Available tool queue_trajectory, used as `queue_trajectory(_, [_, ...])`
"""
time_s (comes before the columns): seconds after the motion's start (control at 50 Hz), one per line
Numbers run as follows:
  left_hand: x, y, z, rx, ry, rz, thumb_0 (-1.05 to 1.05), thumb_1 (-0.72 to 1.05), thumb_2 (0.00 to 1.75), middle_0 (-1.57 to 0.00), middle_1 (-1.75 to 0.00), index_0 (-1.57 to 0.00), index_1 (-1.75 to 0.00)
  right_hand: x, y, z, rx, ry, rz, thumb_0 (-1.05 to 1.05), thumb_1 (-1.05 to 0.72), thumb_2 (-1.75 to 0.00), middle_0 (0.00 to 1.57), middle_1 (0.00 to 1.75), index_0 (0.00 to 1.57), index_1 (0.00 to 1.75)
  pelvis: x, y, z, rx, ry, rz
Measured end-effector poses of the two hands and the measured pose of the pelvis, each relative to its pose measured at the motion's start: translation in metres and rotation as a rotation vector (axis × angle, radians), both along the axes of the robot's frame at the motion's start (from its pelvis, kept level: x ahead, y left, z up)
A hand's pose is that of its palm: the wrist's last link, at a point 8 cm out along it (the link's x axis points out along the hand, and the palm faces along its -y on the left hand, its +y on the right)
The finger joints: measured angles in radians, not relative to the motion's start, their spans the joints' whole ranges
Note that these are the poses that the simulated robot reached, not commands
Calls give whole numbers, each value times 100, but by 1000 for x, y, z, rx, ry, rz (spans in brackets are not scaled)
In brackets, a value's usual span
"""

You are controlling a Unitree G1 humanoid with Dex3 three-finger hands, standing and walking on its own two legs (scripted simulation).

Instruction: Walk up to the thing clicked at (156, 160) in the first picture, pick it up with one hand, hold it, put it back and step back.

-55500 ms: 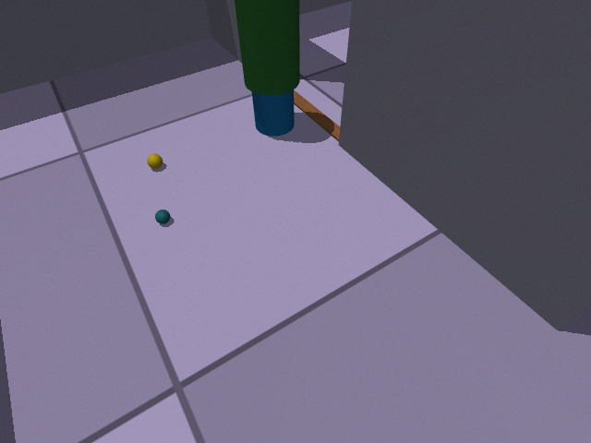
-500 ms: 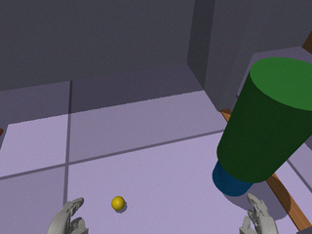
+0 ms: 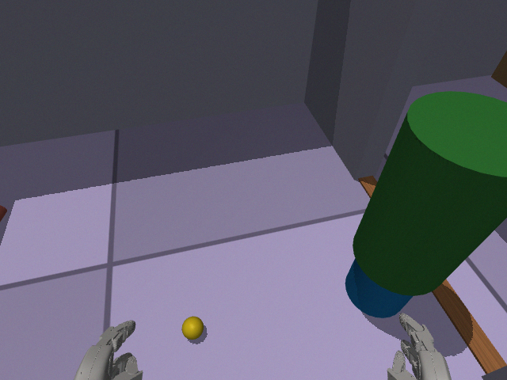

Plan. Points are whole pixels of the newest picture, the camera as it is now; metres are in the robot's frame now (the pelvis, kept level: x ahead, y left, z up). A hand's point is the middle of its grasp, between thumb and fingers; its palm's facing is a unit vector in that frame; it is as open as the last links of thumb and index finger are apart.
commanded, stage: home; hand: left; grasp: from above
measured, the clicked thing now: (192, 327) +0.45 +0.23 -0.68
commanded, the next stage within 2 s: stand in 0.52 s
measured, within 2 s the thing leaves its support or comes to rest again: neither
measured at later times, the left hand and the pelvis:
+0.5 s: hand (140, 375) +0.17 +0.18 -0.04, palm faces +0.04 -0.97 -0.22, open 7.4 cm; pelvis +0.00 +0.00 +0.00, yaw +0 degrees
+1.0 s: hand out of the picture +0.08 +0.25 -0.11, palm faces +0.04 -0.94 -0.35, open 7.4 cm; pelvis +0.00 +0.00 +0.04, yaw +0 degrees
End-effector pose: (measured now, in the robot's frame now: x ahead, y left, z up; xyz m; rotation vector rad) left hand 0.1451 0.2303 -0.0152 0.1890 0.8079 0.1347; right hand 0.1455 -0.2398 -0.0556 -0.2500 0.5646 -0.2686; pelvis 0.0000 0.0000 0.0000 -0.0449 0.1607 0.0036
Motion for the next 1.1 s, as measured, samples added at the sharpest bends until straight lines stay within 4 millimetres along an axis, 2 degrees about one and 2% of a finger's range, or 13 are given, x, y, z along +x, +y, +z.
queue_trajectory(0.62, [5,-3,0,2,-1,-1,1,91,90,-20,-30,-20,-30,5,-4,0,-1,3,-3,1,-90,-90,21,30,21,30,4,-3,-1,2,8,0])
queue_trajectory(0.7, [9,10,-20,93,-27,-41,1,90,90,-21,-30,-20,-30,-1,-10,-18,-45,226,135,1,-90,-90,21,30,21,30,-3,-4,7,28,-79,-1])
queue_trajectory(0.78, [-5,29,-38,129,60,-20,1,90,90,-21,-30,-20,-30,-15,-23,-24,-17,380,142,1,-90,-90,21,30,21,30,-5,-3,16,48,-123,-1])
queue_trajectory(0.9, [-45,51,-54,137,225,41,1,90,90,-21,-30,-20,-30,-43,-37,-21,2,500,64,1,-90,-90,21,30,21,30,0,0,29,47,-160,1])
queue_trajectory(1.0, [-77,58,-60,118,341,90,1,91,90,-21,-30,-20,-30,-64,-38,-18,8,582,22,1,-90,-90,21,30,21,30,3,4,39,38,-184,2])
queue_trajectory(1.1, [-101,57,-58,101,425,119,1,91,90,-21,-30,-20,-30,-76,-31,-16,32,636,8,1,-90,-90,21,30,20,30,4,5,50,37,-203,6])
